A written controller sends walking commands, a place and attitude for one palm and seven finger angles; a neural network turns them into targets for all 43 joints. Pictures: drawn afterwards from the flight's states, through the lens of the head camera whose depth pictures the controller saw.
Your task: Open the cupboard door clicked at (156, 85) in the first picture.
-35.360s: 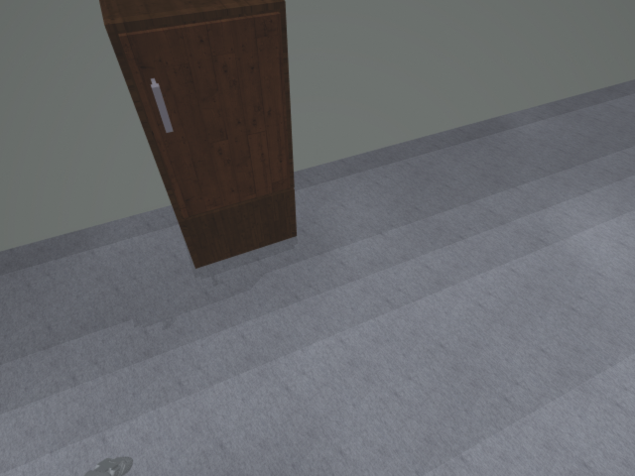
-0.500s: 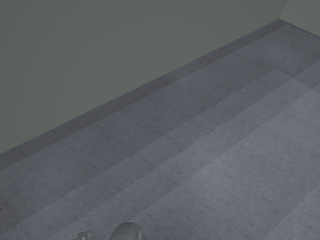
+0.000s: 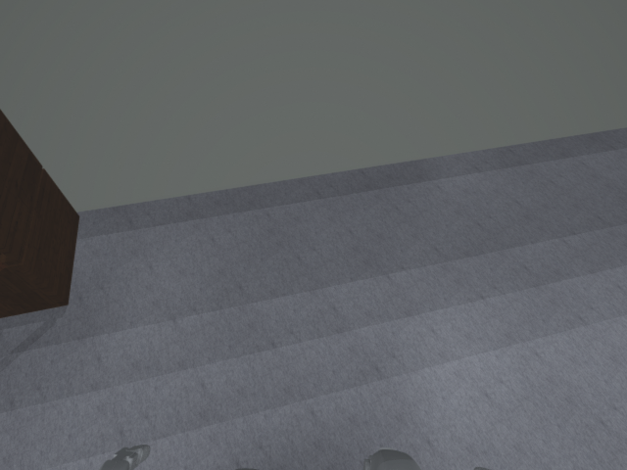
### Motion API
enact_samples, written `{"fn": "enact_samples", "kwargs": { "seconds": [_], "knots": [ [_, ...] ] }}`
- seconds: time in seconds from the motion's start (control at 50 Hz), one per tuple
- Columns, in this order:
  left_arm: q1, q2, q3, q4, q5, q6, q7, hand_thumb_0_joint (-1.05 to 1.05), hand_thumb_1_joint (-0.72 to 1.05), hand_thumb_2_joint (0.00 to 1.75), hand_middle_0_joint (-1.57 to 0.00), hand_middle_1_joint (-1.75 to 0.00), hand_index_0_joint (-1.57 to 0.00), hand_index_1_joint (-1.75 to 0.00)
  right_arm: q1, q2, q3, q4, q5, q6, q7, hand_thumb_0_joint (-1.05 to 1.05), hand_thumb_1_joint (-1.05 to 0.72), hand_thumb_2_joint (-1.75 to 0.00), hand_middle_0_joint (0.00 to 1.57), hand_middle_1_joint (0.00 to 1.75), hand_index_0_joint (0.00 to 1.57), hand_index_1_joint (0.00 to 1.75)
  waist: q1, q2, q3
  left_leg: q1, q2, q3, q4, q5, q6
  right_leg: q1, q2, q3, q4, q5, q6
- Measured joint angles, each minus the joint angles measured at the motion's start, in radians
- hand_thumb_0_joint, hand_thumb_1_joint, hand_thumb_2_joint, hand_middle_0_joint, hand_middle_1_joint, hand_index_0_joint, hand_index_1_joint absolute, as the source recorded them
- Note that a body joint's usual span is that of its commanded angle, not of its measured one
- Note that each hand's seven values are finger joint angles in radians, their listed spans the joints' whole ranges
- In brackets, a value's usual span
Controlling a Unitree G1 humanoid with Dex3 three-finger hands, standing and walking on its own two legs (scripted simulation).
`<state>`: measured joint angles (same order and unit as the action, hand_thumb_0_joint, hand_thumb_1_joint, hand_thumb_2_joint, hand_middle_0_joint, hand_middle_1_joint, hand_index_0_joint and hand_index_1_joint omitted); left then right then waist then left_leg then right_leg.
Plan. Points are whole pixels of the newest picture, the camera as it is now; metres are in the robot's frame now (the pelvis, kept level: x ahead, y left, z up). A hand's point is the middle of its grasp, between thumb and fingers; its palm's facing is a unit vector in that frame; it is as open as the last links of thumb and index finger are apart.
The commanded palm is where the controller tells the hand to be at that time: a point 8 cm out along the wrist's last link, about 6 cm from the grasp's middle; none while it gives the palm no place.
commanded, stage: turn to face it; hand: left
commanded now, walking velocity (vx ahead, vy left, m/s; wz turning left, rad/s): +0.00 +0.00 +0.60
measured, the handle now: out of the picture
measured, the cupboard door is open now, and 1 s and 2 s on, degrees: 43 43 43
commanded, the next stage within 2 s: take the last steps up to it in 1.50 s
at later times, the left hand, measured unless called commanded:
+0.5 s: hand out of the picture -0.01 +0.16 -0.17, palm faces +0.35 -0.90 -0.24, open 7.3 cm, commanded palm none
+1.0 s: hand out of the picture -0.02 +0.19 -0.16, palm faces +0.54 -0.80 -0.26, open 7.4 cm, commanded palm none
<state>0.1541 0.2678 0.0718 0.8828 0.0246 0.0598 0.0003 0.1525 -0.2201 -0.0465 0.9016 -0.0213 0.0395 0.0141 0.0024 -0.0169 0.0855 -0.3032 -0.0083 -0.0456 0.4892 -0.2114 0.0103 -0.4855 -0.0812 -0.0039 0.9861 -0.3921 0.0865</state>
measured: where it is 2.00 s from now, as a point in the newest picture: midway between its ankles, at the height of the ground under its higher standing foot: outside the picture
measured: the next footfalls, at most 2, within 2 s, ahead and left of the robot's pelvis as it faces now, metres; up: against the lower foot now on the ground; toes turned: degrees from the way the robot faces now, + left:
right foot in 0.12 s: +0.04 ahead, -0.15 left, +0.00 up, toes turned +3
left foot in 0.58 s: +0.00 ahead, +0.08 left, +0.00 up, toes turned +28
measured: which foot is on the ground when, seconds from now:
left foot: down 0.00-0.12, up 0.14-0.56, down 0.58-1.00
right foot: up 0.00-0.10, down 0.12-0.58, up 0.60-1.00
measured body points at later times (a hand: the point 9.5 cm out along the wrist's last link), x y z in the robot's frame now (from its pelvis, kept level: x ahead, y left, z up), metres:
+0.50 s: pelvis +0.00 -0.05 +0.00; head +0.05 -0.03 +0.44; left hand -0.03 +0.20 -0.15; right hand +0.18 -0.26 -0.15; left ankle -0.04 +0.07 -0.71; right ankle +0.00 -0.15 -0.74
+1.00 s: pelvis -0.01 -0.06 +0.00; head +0.04 -0.02 +0.45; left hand -0.05 +0.23 -0.14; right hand +0.18 -0.24 -0.15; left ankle -0.04 +0.06 -0.74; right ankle +0.07 -0.18 -0.70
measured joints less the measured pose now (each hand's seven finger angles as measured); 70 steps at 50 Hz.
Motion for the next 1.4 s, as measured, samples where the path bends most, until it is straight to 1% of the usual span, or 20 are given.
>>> {"fn": "enact_samples", "kwargs": {
  "seconds": [0.08,0.12,0.14,0.2,0.28,0.42,0.52,0.56,0.58,0.64,0.7,0.76,0.86,0.96,1.06,1.08,1.14,1.22,1.28,1.4],
  "knots": [
    [-0.015,-0.016,-0.009,-0.014,-0.006,-0.008,0.002,0.0,0.91,0.9,-0.2,-0.3,-0.2,-0.3,0.02,-0.003,-0.01,0.004,-0.002,0.009,0.001,0.0,-0.9,-0.9,0.21,0.3,0.21,0.3,-0.021,0.024,0.0,-0.032,-0.008,-0.048,0.025,-0.001,-0.024,0.088,0.037,-0.008,-0.202,-0.01,-0.009],
    [-0.013,-0.023,-0.015,-0.025,-0.009,-0.023,0.002,0.0,0.91,0.9,-0.2,-0.3,-0.2,-0.3,0.034,-0.007,-0.018,0.005,0.002,0.015,0.001,0.0,-0.9,-0.9,0.21,0.3,0.21,0.3,-0.026,0.031,-0.006,-0.062,-0.021,-0.073,0.067,-0.017,-0.042,0.167,0.052,-0.02,-0.369,0.058,-0.018],
    [-0.012,-0.033,-0.016,-0.026,-0.005,-0.035,0.005,0.0,0.9,0.9,-0.2,-0.3,-0.2,-0.3,0.036,-0.013,-0.024,0.009,0.007,0.018,0.0,0.0,-0.9,-0.9,0.21,0.3,0.21,0.3,-0.025,0.043,-0.004,-0.084,-0.021,-0.08,0.113,-0.059,-0.041,0.182,0.058,-0.032,-0.401,0.074,-0.067],
    [-0.002,-0.068,-0.035,-0.024,0.0,-0.047,0.013,0.0,0.9,0.9,-0.2,-0.3,-0.2,-0.3,0.033,-0.035,-0.041,0.028,0.006,0.034,0.002,0.01,-0.9,-0.9,0.2,0.3,0.2,0.29,-0.033,0.066,0.009,-0.178,-0.035,-0.043,0.424,-0.249,-0.049,0.204,0.039,-0.078,-0.392,0.059,-0.111],
    [0.031,-0.096,-0.047,-0.013,-0.004,-0.047,0.018,0.0,0.9,0.9,-0.2,-0.3,-0.2,-0.3,0.024,-0.045,-0.047,0.044,0.005,0.046,0.012,0.01,-0.91,-0.9,0.2,0.3,0.2,0.29,-0.041,0.054,0.013,-0.233,-0.005,0.026,0.67,-0.204,-0.078,0.26,0.01,-0.125,-0.456,0.08,-0.111],
    [0.063,-0.091,-0.039,-0.003,0.0,-0.054,0.022,0.0,0.92,0.9,-0.21,-0.3,-0.21,-0.3,-0.011,-0.033,-0.037,0.05,0.008,0.054,0.019,0.01,-0.91,-0.9,0.2,0.3,0.2,0.29,-0.024,0.012,0.025,-0.162,0.042,0.079,0.5,-0.207,-0.094,0.303,-0.027,-0.223,-0.485,0.08,-0.11],
    [0.083,-0.058,-0.025,0.01,0.008,-0.05,0.016,0.0,0.91,0.9,-0.21,-0.3,-0.21,-0.3,-0.059,-0.023,-0.026,0.031,0.011,0.042,0.021,0.01,-0.91,-0.9,0.2,0.3,0.2,0.29,0.006,-0.016,0.035,-0.069,0.038,0.131,0.277,-0.214,-0.07,0.287,-0.061,-0.285,-0.414,0.038,-0.091],
    [0.099,-0.04,-0.016,0.017,0.005,-0.045,0.012,0.0,0.91,0.9,-0.21,-0.3,-0.21,-0.3,-0.07,-0.021,-0.021,0.012,0.01,0.028,0.024,0.01,-0.91,-0.9,0.2,0.3,0.2,0.29,0.011,-0.028,0.028,-0.011,0.027,0.148,0.15,-0.134,-0.054,0.265,-0.082,-0.303,-0.35,0.005,-0.076],
    [0.104,-0.03,-0.012,0.021,0.001,-0.038,0.01,0.0,0.91,0.9,-0.21,-0.3,-0.2,-0.3,-0.074,-0.02,-0.021,0.002,0.008,0.017,0.024,0.01,-0.91,-0.9,0.2,0.3,0.2,0.29,0.01,-0.036,0.022,-0.005,0.018,0.144,0.122,-0.078,-0.024,0.236,-0.096,-0.296,-0.289,-0.016,-0.065],
    [0.082,-0.003,-0.002,0.042,0.0,0.005,0.015,0.0,0.91,0.9,-0.2,-0.3,-0.2,-0.3,-0.078,-0.008,-0.011,-0.016,0.005,-0.007,0.015,0.0,-0.91,-0.9,0.2,0.3,0.2,0.29,0.014,-0.053,0.026,-0.031,0.0,0.125,0.165,-0.102,0.037,0.111,-0.065,-0.149,-0.018,-0.161,-0.035],
    [0.053,0.005,0.004,0.046,0.002,0.017,0.011,0.0,0.91,0.9,-0.2,-0.3,-0.2,-0.3,-0.054,0.0,-0.002,-0.019,0.002,-0.009,0.0,0.0,-0.91,-0.9,0.2,0.3,0.2,0.29,0.01,-0.04,0.012,-0.016,-0.002,0.088,0.106,-0.074,0.038,0.019,-0.032,-0.068,0.131,-0.094,-0.019],
    [0.028,0.006,0.006,0.031,0.004,0.007,0.002,0.0,0.91,0.9,-0.2,-0.3,-0.2,-0.3,-0.029,0.005,0.005,-0.009,0.004,-0.009,-0.006,0.0,-0.9,-0.9,0.2,0.3,0.2,0.29,0.012,-0.03,0.004,0.007,-0.009,0.06,0.03,-0.025,0.039,-0.03,-0.024,-0.019,0.165,0.003,-0.006],
    [0.002,0.0,0.003,0.01,0.003,-0.002,0.002,0.0,0.91,0.9,-0.2,-0.3,-0.2,-0.3,0.016,0.014,0.007,0.01,0.005,-0.008,-0.004,0.0,-0.9,-0.9,0.21,0.3,0.2,0.3,0.0,-0.014,-0.013,0.015,-0.018,0.016,-0.029,0.018,0.034,-0.032,-0.012,0.014,0.098,0.044,0.008],
    [-0.028,-0.013,-0.003,-0.003,-0.002,-0.001,0.005,0.0,0.91,0.9,-0.2,-0.3,-0.2,-0.3,0.051,0.017,-0.003,0.023,-0.001,0.0,-0.002,0.0,-0.9,-0.9,0.21,0.3,0.21,0.3,-0.027,0.007,-0.015,-0.013,-0.028,-0.036,-0.02,0.026,0.014,0.036,0.021,0.012,-0.076,-0.003,0.002],
    [-0.044,-0.037,-0.018,-0.028,-0.012,-0.022,0.007,0.0,0.9,0.9,-0.2,-0.3,-0.2,-0.3,0.076,0.004,-0.021,0.03,0.001,0.016,-0.003,0.0,-0.9,-0.9,0.21,0.3,0.2,0.3,-0.047,0.034,-0.013,-0.073,-0.053,-0.093,0.046,0.011,-0.024,0.182,0.068,-0.005,-0.382,0.055,-0.022],
    [-0.042,-0.046,-0.019,-0.029,-0.009,-0.033,0.01,0.0,0.9,0.9,-0.2,-0.3,-0.2,-0.3,0.077,-0.003,-0.027,0.034,0.006,0.02,-0.003,0.0,-0.9,-0.9,0.21,0.3,0.2,0.3,-0.043,0.045,-0.012,-0.095,-0.053,-0.098,0.089,-0.027,-0.027,0.204,0.073,-0.015,-0.425,0.046,-0.058],
    [-0.026,-0.078,-0.039,-0.024,-0.003,-0.042,0.017,0.0,0.9,0.9,-0.2,-0.3,-0.2,-0.3,0.067,-0.028,-0.043,0.051,0.004,0.033,0.0,0.01,-0.9,-0.9,0.2,0.3,0.2,0.29,-0.05,0.074,0.003,-0.185,-0.057,-0.059,0.397,-0.226,-0.043,0.223,0.063,-0.059,-0.42,0.053,-0.114],
    [0.012,-0.102,-0.048,-0.01,-0.009,-0.044,0.021,0.0,0.9,0.9,-0.2,-0.3,-0.2,-0.3,0.054,-0.041,-0.049,0.06,0.003,0.043,0.01,0.01,-0.91,-0.9,0.2,0.3,0.2,0.29,-0.056,0.06,0.008,-0.241,-0.019,0.013,0.664,-0.186,-0.075,0.278,0.031,-0.107,-0.478,0.078,-0.122],
    [0.036,-0.11,-0.05,-0.001,-0.009,-0.05,0.022,0.0,0.9,0.9,-0.2,-0.3,-0.2,-0.3,0.04,-0.042,-0.046,0.064,0.004,0.047,0.013,0.01,-0.91,-0.9,0.2,0.3,0.2,0.29,-0.052,0.041,0.01,-0.224,0.012,0.032,0.662,-0.169,-0.09,0.304,0.013,-0.146,-0.504,0.083,-0.125],
    [0.087,-0.093,-0.039,0.015,-0.001,-0.063,0.025,0.0,0.92,0.9,-0.21,-0.3,-0.21,-0.3,-0.021,-0.039,-0.035,0.073,0.006,0.054,0.009,0.01,-0.91,-0.9,0.2,0.3,0.2,0.29,-0.01,0.02,0.017,-0.146,0.038,0.053,0.495,-0.207,-0.087,0.323,-0.007,-0.217,-0.498,0.068,-0.123]
  ]
}}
